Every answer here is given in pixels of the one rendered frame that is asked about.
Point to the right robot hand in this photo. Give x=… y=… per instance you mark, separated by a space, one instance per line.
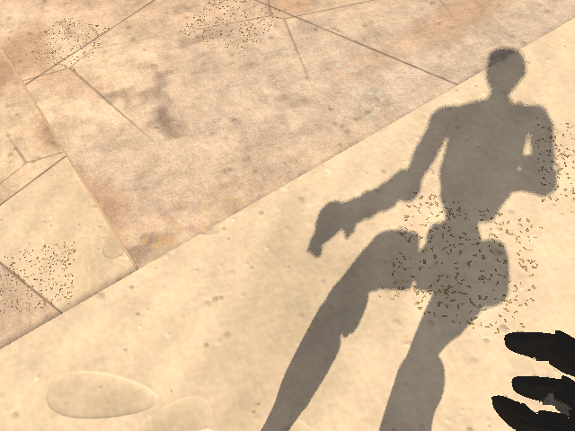
x=559 y=350

